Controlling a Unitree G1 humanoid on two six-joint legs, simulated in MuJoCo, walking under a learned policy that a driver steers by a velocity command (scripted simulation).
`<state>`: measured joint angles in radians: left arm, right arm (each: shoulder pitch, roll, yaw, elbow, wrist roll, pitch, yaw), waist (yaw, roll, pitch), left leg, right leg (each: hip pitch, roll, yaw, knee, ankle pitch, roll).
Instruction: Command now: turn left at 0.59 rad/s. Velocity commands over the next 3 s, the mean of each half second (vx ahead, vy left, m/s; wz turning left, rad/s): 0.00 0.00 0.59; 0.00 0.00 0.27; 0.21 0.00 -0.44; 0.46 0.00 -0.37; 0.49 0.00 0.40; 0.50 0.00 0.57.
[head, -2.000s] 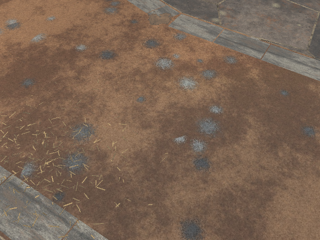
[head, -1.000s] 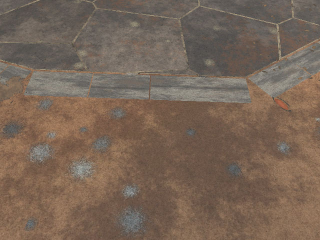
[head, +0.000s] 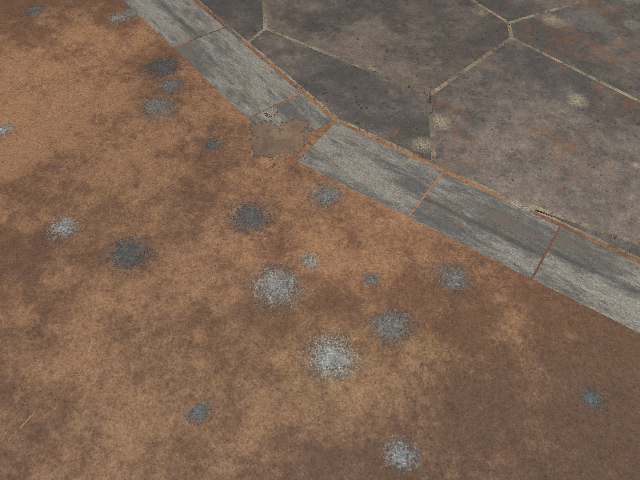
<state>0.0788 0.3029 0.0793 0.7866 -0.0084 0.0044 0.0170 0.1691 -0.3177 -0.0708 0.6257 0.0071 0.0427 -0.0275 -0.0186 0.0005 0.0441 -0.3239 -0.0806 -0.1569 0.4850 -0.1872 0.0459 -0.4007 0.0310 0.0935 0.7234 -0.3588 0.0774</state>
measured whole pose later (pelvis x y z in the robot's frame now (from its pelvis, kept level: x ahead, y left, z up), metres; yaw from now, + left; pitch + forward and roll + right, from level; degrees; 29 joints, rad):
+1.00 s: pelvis +0.00 +0.02 -0.01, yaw +24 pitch +0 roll +0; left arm 0.19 0.28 0.04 0.78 0.00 0.01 0.00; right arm 0.13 -0.24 -0.01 0.68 -0.03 0.00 -0.01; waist 0.02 0.01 0.03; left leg -0.24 -0.06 -0.04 0.53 -0.28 0.03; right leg -0.25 -0.03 0.04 0.54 -0.28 0.03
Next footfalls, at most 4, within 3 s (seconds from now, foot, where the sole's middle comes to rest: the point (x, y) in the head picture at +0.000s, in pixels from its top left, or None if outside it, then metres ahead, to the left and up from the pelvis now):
0.10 right None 0.05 -0.14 -0.78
0.50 left None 0.00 0.13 -0.78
0.92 right None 0.10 -0.09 -0.78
1.48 right None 0.21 -0.12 -0.78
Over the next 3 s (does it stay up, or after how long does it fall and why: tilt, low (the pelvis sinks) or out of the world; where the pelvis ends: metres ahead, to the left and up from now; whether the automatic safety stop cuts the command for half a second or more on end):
stays up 0.91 0.06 -0.02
